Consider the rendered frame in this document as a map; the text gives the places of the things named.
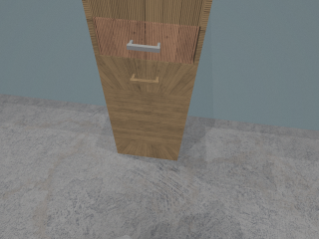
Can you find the handle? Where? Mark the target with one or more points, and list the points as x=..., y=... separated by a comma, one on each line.
x=144, y=82
x=143, y=48

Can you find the cabinet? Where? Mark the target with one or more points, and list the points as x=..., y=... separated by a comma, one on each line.
x=148, y=120

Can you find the drawer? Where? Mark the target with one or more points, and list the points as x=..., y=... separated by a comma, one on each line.
x=177, y=42

